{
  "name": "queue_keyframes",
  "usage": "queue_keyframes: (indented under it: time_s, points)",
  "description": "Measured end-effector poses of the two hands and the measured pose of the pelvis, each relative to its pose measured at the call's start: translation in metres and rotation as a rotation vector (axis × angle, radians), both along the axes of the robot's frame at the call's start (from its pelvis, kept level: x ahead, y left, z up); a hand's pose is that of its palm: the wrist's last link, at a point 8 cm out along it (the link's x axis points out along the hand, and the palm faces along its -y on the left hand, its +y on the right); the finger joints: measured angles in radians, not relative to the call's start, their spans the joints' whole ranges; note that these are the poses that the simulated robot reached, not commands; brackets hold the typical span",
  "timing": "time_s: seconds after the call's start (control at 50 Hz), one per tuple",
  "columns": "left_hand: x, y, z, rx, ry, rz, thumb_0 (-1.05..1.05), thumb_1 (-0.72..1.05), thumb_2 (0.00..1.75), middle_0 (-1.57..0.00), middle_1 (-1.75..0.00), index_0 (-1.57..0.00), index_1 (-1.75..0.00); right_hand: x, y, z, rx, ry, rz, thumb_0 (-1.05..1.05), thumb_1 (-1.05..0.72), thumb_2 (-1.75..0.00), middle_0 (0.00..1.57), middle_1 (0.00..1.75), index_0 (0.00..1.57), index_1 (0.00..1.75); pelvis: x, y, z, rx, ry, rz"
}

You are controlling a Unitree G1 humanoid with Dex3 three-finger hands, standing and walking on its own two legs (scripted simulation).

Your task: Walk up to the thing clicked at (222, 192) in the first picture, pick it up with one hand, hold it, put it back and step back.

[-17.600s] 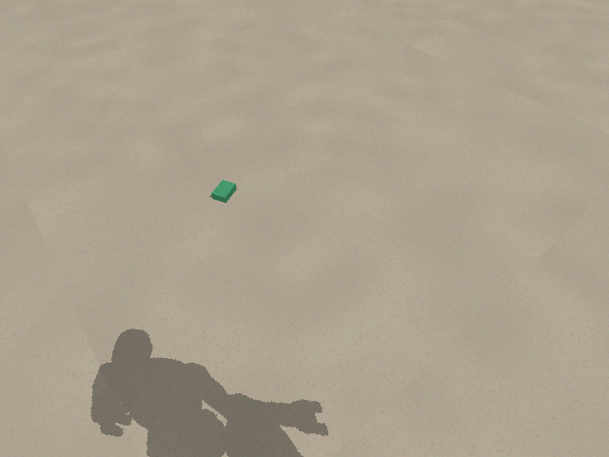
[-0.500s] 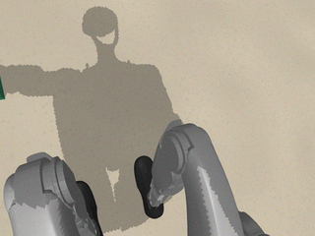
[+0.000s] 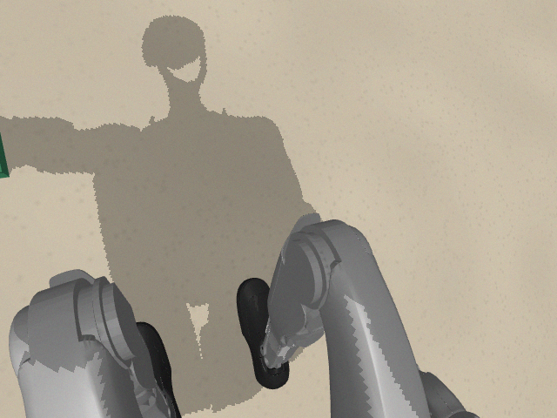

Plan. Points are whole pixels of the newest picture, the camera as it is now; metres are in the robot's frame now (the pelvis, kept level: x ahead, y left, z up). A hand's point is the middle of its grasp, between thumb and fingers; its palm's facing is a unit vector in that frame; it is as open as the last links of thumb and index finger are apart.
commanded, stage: rise first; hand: left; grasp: from above
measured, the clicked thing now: out of the picture +0.49 +0.36 -0.30
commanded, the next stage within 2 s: none
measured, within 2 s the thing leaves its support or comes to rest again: neither
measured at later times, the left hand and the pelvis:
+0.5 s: hand out of the picture +0.45 +0.38 -0.18, palm faces -0.45 -0.10 -0.89, open 14.0 cm; pelvis +0.00 +0.00 +0.00, yaw +0 degrees
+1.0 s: hand out of the picture +0.45 +0.39 -0.18, palm faces -0.46 -0.10 -0.88, open 14.1 cm; pelvis +0.00 +0.00 +0.00, yaw +0 degrees
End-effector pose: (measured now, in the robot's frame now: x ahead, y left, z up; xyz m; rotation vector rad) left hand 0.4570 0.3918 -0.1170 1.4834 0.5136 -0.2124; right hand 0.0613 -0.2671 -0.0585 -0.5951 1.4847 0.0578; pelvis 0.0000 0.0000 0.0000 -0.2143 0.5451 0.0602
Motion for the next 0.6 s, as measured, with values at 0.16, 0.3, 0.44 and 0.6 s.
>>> queue_keyframes:
  time_s: [0.16,0.3,0.44,0.6]
  points:
    - [-0.006,0.005,-0.001,0.003,0.046,0.025,0.0,-0.51,1.02,-0.13,-0.9,-0.1,-0.92,-0.001,-0.001,-0.001,0.01,0.01,0.003,0.0,-0.9,-0.89,0.21,0.3,0.2,0.3,-0.002,-0.001,0.001,0.007,-0.002,0.005]
    - [-0.005,-0.002,-0.004,-0.02,0.042,-0.008,0.0,-0.49,1.0,-0.14,-0.88,-0.12,-0.91,-0.006,0.0,-0.002,0.009,0.031,0.006,0.0,-0.9,-0.89,0.21,0.3,0.2,0.3,-0.002,-0.002,0.0,0.007,-0.011,0.002]
    - [0.0,-0.006,-0.003,-0.019,0.013,-0.024,0.0,-0.48,0.99,-0.15,-0.87,-0.13,-0.89,-0.005,0.001,-0.002,0.001,0.016,0.006,0.0,-0.9,-0.89,0.21,0.3,0.2,0.3,-0.001,-0.001,-0.002,0.001,-0.014,-0.003]
    - [0.001,-0.001,0.0,-0.005,0.001,0.001,0.0,-0.5,1.01,-0.14,-0.88,-0.11,-0.9,-0.002,0.0,0.001,-0.003,-0.004,0.008,0.0,-0.89,-0.89,0.21,0.3,0.2,0.3,-0.001,0.0,-0.001,-0.001,-0.008,-0.002]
